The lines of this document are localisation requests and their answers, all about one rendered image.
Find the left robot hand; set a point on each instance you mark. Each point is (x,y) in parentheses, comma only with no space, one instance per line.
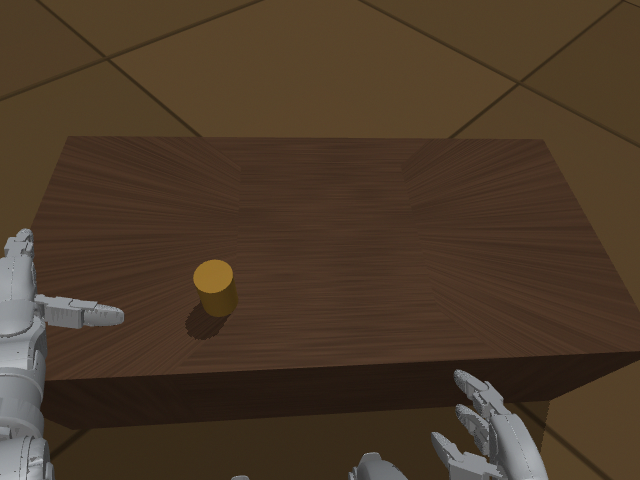
(18,281)

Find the left robot arm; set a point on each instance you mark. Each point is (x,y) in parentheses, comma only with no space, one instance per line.
(24,454)

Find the right robot hand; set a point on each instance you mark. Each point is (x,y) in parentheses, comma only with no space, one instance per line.
(502,436)

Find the can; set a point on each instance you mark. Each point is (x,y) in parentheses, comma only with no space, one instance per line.
(216,287)

